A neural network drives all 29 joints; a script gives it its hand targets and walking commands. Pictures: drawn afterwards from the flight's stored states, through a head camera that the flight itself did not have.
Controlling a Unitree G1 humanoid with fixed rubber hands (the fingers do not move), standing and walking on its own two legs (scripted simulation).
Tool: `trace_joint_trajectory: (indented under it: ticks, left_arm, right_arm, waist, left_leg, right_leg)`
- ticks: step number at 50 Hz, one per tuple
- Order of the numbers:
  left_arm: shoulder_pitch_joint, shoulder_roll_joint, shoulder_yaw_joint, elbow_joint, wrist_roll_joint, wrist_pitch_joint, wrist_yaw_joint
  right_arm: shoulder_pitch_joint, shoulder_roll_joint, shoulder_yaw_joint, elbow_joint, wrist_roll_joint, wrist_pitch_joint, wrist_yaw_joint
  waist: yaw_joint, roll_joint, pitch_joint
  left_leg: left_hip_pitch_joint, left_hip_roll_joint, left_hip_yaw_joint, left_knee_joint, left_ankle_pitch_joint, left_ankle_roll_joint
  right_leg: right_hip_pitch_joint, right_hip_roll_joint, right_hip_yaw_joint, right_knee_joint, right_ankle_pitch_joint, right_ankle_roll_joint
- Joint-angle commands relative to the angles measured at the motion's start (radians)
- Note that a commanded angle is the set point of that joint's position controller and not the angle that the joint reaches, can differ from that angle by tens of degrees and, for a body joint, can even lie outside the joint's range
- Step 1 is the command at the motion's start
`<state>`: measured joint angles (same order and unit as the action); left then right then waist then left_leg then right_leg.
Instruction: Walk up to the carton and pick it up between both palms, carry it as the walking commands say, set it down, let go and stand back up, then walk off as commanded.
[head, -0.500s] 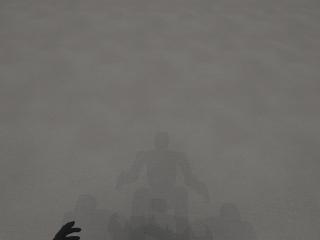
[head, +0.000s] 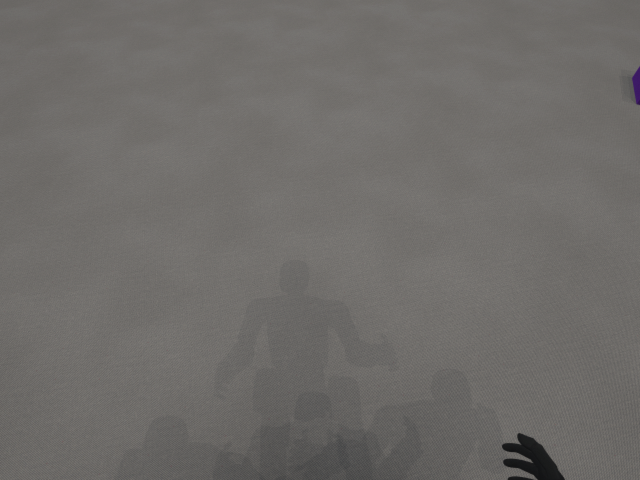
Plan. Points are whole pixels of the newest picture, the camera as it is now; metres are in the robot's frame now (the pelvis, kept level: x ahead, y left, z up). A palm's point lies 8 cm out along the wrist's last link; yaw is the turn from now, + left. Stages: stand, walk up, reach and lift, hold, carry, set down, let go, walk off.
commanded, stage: walk up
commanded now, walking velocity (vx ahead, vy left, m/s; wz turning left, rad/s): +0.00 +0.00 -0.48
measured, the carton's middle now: out of the picture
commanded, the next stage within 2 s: none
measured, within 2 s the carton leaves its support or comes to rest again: neither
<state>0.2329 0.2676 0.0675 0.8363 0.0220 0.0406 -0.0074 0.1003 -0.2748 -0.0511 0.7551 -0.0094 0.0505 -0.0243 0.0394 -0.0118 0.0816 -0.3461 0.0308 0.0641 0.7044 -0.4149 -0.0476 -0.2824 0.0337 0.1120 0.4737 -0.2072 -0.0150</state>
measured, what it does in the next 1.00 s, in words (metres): walks ahead, turning right: left foot, then right foot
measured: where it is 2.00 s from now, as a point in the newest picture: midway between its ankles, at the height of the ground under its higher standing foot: (475, 347)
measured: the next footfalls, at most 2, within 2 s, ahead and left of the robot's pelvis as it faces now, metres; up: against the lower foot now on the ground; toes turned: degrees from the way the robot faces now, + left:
left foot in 0.06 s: +0.04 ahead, +0.13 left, +0.00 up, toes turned +3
right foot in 0.56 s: +0.12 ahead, -0.23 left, +0.00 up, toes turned -24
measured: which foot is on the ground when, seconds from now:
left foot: up 0.00-0.04, down 0.06-0.58, up 0.60-1.00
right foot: down 0.00-0.04, up 0.06-0.54, down 0.56-1.00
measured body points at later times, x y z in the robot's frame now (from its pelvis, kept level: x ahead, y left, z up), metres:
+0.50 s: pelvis +0.04 -0.05 +0.00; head +0.07 -0.04 +0.45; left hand +0.30 +0.13 -0.11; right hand -0.11 -0.30 -0.12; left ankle +0.00 +0.13 -0.74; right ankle +0.06 -0.22 -0.71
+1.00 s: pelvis +0.24 -0.17 +0.00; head +0.26 -0.19 +0.45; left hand +0.27 +0.09 -0.13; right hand +0.37 -0.46 -0.09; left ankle +0.45 -0.10 -0.70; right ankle +0.08 -0.21 -0.74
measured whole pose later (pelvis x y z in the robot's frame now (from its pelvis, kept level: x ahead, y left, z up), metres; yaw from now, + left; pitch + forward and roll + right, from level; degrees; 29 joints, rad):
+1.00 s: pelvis +0.24 -0.17 +0.00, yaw -26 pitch +1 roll +0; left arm 0.53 0.22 0.05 0.93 0.02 -0.07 0.00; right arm -0.01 -0.22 -0.04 0.74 -0.03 -0.01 0.05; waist 0.12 0.01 0.03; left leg -0.60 0.10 0.09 0.67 -0.07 -0.07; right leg 0.05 0.01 0.04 0.26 -0.33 -0.03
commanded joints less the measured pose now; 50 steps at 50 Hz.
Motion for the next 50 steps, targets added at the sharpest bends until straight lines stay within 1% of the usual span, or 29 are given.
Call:
trace_joint_trajectory:
  ticks: [1, 2, 3, 4, 5, 6, 7, 8, 9, 10, 11, 13, 16, 19, 23, 24, 26, 27, 28, 29, 30, 31, 32, 33, 34, 36, 37, 44, 50]
  left_arm:
    - [-0.037, 0.161, 0.035, -0.051, -0.004, -0.003, -0.002]
    - [-0.027, 0.118, 0.019, -0.057, -0.002, -0.006, -0.003]
    - [-0.001, 0.03, -0.006, -0.075, 0.005, -0.01, -0.006]
    - [-0.031, 0.018, 0.0, -0.106, 0.018, -0.004, -0.003]
    - [-0.047, 0.06, 0.019, -0.097, 0.018, 0.009, -0.006]
    - [-0.032, 0.063, 0.022, -0.072, 0.009, 0.017, -0.015]
    - [-0.022, 0.067, 0.021, -0.059, 0.003, 0.021, -0.023]
    - [-0.034, 0.072, 0.022, -0.061, 0.001, 0.023, -0.031]
    - [-0.045, 0.071, 0.015, -0.062, -0.002, 0.023, -0.037]
    - [-0.147, 0.118, 0.024, -0.115, 0.017, 0.032, -0.079]
    - [-0.217, 0.117, 0.032, -0.153, 0.029, 0.033, -0.102]
    - [-0.193, 0.081, 0.024, -0.126, 0.038, 0.019, -0.107]
    - [-0.173, 0.031, 0.0, -0.085, 0.011, -0.006, -0.101]
    - [-0.272, 0.024, -0.006, -0.107, 0.006, -0.006, -0.113]
    - [-0.28, 0.021, -0.015, -0.104, -0.011, -0.027, -0.104]
    - [-0.265, 0.029, -0.014, -0.101, -0.007, -0.032, -0.099]
    - [-0.224, 0.042, -0.007, -0.092, 0.003, -0.041, -0.086]
    - [-0.157, 0.062, 0.003, -0.072, 0.006, -0.049, -0.076]
    - [-0.023, 0.111, 0.025, -0.032, 0.012, -0.063, -0.061]
    - [0.19, 0.214, 0.066, 0.007, 0.02, -0.077, -0.045]
    - [0.291, 0.319, 0.082, 0.008, 0.007, -0.071, -0.025]
    - [0.245, 0.307, 0.065, -0.004, 0.001, -0.07, -0.023]
    - [0.171, 0.242, 0.047, -0.019, 0.004, -0.075, -0.017]
    - [0.086, 0.181, 0.04, -0.033, -0.003, -0.084, -0.014]
    - [0.046, 0.142, 0.036, -0.046, -0.005, -0.095, -0.012]
    - [0.053, 0.11, 0.021, -0.042, -0.007, -0.114, -0.012]
    - [0.072, 0.1, 0.016, -0.035, -0.009, -0.12, -0.01]
    - [0.224, 0.095, 0.011, 0.007, -0.005, -0.124, 0.008]
    - [0.316, 0.116, 0.013, 0.059, 0.001, -0.118, 0.017]
  right_arm:
    - [0.127, -0.04, -0.026, -0.018, -0.004, -0.018, -0.016]
    - [0.164, -0.08, -0.041, -0.003, -0.011, -0.026, -0.021]
    - [0.187, -0.174, -0.061, -0.005, -0.024, -0.031, -0.025]
    - [0.128, -0.232, -0.065, -0.038, -0.021, -0.03, -0.025]
    - [0.094, -0.197, -0.055, -0.041, -0.021, -0.034, -0.017]
    - [0.041, -0.147, -0.045, -0.037, -0.02, -0.039, -0.015]
    - [0.013, -0.113, -0.037, -0.03, -0.022, -0.043, -0.017]
    - [0.016, -0.095, -0.032, -0.025, -0.024, -0.047, -0.021]
    - [0.044, -0.096, -0.029, -0.018, -0.026, -0.051, -0.019]
    - [0.229, -0.202, -0.068, 0.056, -0.027, -0.061, -0.034]
    - [0.296, -0.232, -0.072, 0.085, -0.019, -0.068, -0.043]
    - [0.329, -0.195, -0.058, 0.113, -0.022, -0.092, -0.039]
    - [0.287, -0.112, -0.035, 0.126, -0.032, -0.114, -0.012]
    - [0.341, -0.144, -0.046, 0.154, -0.04, -0.114, -0.015]
    - [0.318, -0.139, -0.037, 0.143, -0.04, -0.113, 0.013]
    - [0.316, -0.154, -0.038, 0.139, -0.041, -0.107, 0.017]
    - [0.319, -0.178, -0.043, 0.13, -0.04, -0.098, 0.019]
    - [0.323, -0.179, -0.041, 0.125, -0.038, -0.095, 0.023]
    - [0.344, -0.155, -0.028, 0.11, -0.034, -0.093, 0.03]
    - [0.317, -0.1, -0.007, 0.036, -0.028, -0.101, 0.034]
    - [0.216, -0.057, 0.001, -0.054, -0.029, -0.115, 0.042]
    - [0.143, -0.096, -0.01, -0.075, -0.034, -0.119, 0.041]
    - [0.148, -0.093, -0.014, -0.069, -0.026, -0.125, 0.04]
    - [0.189, -0.083, -0.015, -0.037, -0.022, -0.125, 0.04]
    - [0.226, -0.073, -0.015, -0.015, -0.023, -0.117, 0.042]
    - [0.237, -0.055, -0.02, 0.005, -0.027, -0.094, 0.051]
    - [0.212, -0.042, -0.022, 0.003, -0.028, -0.085, 0.054]
    - [-0.083, -0.012, -0.009, -0.064, -0.02, -0.068, 0.076]
    - [-0.209, 0.003, -0.001, -0.085, -0.014, -0.083, 0.074]
  waist:
    - [-0.065, -0.14, -0.11]
    - [-0.082, -0.053, -0.127]
    - [-0.075, 0.233, -0.118]
    - [-0.062, 0.271, -0.085]
    - [-0.048, 0.179, -0.058]
    - [-0.022, 0.139, -0.055]
    - [-0.011, 0.146, -0.049]
    - [-0.016, 0.167, -0.044]
    - [-0.026, 0.173, -0.047]
    - [-0.083, 0.133, -0.106]
    - [-0.1, 0.122, -0.045]
    - [-0.093, 0.122, -0.037]
    - [-0.078, 0.184, -0.009]
    - [-0.11, 0.18, 0.034]
    - [-0.103, 0.258, 0.027]
    - [-0.102, 0.264, 0.027]
    - [-0.082, 0.229, 0.011]
    - [-0.047, 0.157, -0.04]
    - [0.004, 0.019, -0.139]
    - [0.098, -0.251, -0.252]
    - [0.154, -0.42, -0.278]
    - [0.111, -0.241, -0.189]
    - [0.067, -0.15, -0.108]
    - [0.015, -0.072, -0.076]
    - [-0.016, -0.057, -0.08]
    - [-0.036, -0.092, -0.099]
    - [-0.038, -0.098, -0.085]
    - [0.02, -0.106, 0.025]
    - [0.047, -0.127, 0.035]
  left_leg:
    - [0.204, -0.014, 0.03, -0.25, 0.093, 0.017]
    - [0.343, 0.08, -0.053, -0.341, 0.152, 0.041]
    - [0.416, 0.34, -0.318, -0.452, 0.228, 0.091]
    - [0.235, 0.511, -0.449, -0.474, 0.266, 0.205]
    - [0.146, 0.477, -0.39, -0.457, 0.23, 0.228]
    - [0.104, 0.398, -0.267, -0.451, 0.198, 0.202]
    - [0.087, 0.325, -0.155, -0.457, 0.175, 0.169]
    - [0.106, 0.287, -0.093, -0.448, 0.19, 0.154]
    - [0.135, 0.284, -0.079, -0.441, 0.215, 0.153]
    - [0.318, 0.377, -0.261, -0.527, -0.216, 0.12]
    - [0.38, 0.424, -0.31, -0.551, -0.258, 0.09]
    - [0.411, 0.398, -0.247, -0.537, -0.118, 0.07]
    - [0.286, 0.321, -0.077, -0.545, -0.024, 0.08]
    - [0.305, 0.352, -0.046, -0.548, 0.08, 0.099]
    - [0.191, 0.311, 0.094, -0.564, 0.029, 0.089]
    - [0.184, 0.316, 0.097, -0.554, 0.016, 0.097]
    - [0.19, 0.338, 0.114, -0.476, 0.059, 0.097]
    - [0.174, 0.315, 0.151, -0.332, 0.152, 0.086]
    - [0.096, 0.241, 0.195, -0.058, 0.232, 0.07]
    - [-0.158, 0.166, 0.191, 0.333, 0.065, 0.045]
    - [-0.439, 0.088, 0.066, 0.59, -0.202, 0.034]
    - [-0.54, 0.118, -0.07, 0.663, -0.092, 0.046]
    - [-0.545, 0.162, -0.076, 0.646, 0.006, 0.05]
    - [-0.472, 0.188, -0.083, 0.547, 0.11, 0.033]
    - [-0.403, 0.186, -0.081, 0.473, 0.152, 0.015]
    - [-0.319, 0.148, -0.042, 0.42, 0.176, -0.009]
    - [-0.303, 0.142, -0.03, 0.387, 0.186, -0.016]
    - [-0.336, 0.108, -0.011, 0.094, 0.372, -0.032]
    - [-0.243, 0.07, 0.033, -0.088, 0.316, -0.017]
  right_leg:
    - [-0.007, -0.164, 0.211, -0.057, 0.28, -0.094]
    - [-0.117, -0.107, 0.16, 0.054, 0.177, -0.049]
    - [-0.284, 0.022, 0.021, 0.288, -0.122, 0.01]
    - [-0.324, 0.024, -0.038, 0.459, -0.371, 0.049]
    - [-0.282, -0.027, -0.02, 0.572, -0.355, 0.052]
    - [-0.24, -0.021, -0.028, 0.637, -0.281, 0.049]
    - [-0.221, -0.019, -0.058, 0.672, -0.207, 0.053]
    - [-0.233, -0.029, -0.077, 0.68, -0.159, 0.058]
    - [-0.256, -0.035, -0.093, 0.679, -0.15, 0.063]
    - [-0.448, -0.07, -0.058, 0.708, -0.1, 0.051]
    - [-0.584, -0.093, -0.023, 0.724, -0.074, 0.055]
    - [-0.588, -0.104, -0.009, 0.729, -0.003, 0.054]
    - [-0.425, -0.099, -0.082, 0.6, 0.026, 0.063]
    - [-0.433, -0.115, -0.111, 0.487, 0.022, 0.065]
    - [-0.186, -0.105, -0.196, 0.195, -0.036, 0.045]
    - [-0.159, -0.097, -0.229, 0.165, -0.064, 0.038]
    - [-0.113, -0.074, -0.279, 0.084, -0.077, 0.023]
    - [-0.012, -0.053, -0.306, 0.031, -0.068, 0.01]
    - [0.192, -0.039, -0.293, -0.008, -0.088, -0.019]
    - [0.466, -0.207, 0.016, -0.075, -0.314, -0.077]
    - [0.552, -0.44, 0.471, -0.296, -0.569, -0.132]
    - [0.486, -0.449, 0.5, -0.343, -0.527, -0.178]
    - [0.409, -0.418, 0.397, -0.302, -0.378, -0.177]
    - [0.311, -0.362, 0.282, -0.276, -0.23, -0.156]
    - [0.261, -0.316, 0.204, -0.252, -0.094, -0.136]
    - [0.213, -0.272, 0.12, -0.229, 0.135, -0.127]
    - [0.188, -0.269, 0.108, -0.233, 0.171, -0.129]
    - [0.184, -0.264, 0.102, -0.306, 0.149, -0.121]
    - [0.265, -0.263, 0.067, -0.27, 0.351, -0.111]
